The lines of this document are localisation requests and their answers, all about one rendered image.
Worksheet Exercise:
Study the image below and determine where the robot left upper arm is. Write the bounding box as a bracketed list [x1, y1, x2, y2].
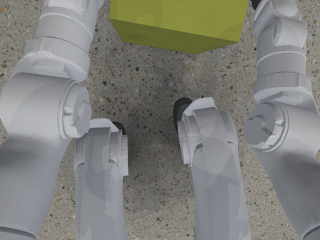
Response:
[0, 72, 92, 240]

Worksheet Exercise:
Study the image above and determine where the robot right thigh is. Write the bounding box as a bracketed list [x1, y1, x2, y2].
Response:
[177, 107, 252, 240]

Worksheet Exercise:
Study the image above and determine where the right robot shin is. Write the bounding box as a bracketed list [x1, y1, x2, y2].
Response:
[181, 97, 238, 149]

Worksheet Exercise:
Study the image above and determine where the right robot hand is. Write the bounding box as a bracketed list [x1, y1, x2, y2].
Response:
[251, 0, 261, 10]

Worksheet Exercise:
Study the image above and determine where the robot right forearm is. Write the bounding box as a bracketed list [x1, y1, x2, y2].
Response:
[252, 0, 320, 116]

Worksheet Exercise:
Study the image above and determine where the robot left forearm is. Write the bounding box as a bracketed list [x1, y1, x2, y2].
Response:
[0, 0, 104, 123]

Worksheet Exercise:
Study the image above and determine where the carton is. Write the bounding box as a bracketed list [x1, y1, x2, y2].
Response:
[109, 0, 249, 55]

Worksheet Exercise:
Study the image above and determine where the robot right upper arm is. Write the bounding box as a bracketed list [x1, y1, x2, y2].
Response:
[242, 100, 320, 240]

